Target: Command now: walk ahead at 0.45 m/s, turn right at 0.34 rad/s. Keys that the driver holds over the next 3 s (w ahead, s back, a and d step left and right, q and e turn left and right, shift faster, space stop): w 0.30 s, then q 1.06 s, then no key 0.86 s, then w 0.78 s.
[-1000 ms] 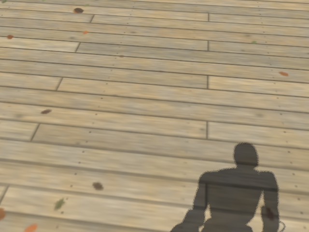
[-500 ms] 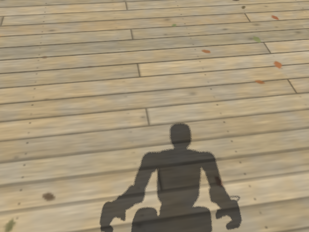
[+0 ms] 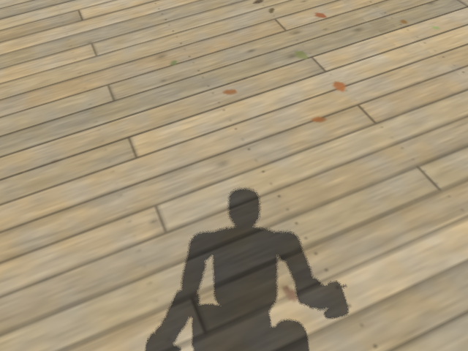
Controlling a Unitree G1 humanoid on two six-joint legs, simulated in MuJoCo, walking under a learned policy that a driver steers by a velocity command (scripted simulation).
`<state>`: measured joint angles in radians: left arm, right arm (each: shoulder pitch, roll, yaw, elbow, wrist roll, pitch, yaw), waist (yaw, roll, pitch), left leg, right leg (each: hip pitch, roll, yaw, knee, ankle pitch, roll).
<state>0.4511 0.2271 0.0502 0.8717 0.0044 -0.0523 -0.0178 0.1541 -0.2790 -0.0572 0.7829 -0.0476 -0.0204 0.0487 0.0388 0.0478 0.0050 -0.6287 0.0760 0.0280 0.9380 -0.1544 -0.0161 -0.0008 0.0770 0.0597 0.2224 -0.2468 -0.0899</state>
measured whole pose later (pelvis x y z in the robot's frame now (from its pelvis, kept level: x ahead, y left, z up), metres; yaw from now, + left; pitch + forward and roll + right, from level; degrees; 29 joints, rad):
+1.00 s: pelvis +0.36 +0.00 -0.01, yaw +19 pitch +0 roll +1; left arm 0.18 0.25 0.02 0.76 0.03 0.00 0.04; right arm 0.19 -0.32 -0.09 0.77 -0.02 0.09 0.02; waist 0.00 0.04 0.08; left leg -0.47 -0.03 -0.03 1.10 -0.43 -0.04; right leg -0.27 -0.02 -0.12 0.42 -0.14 -0.05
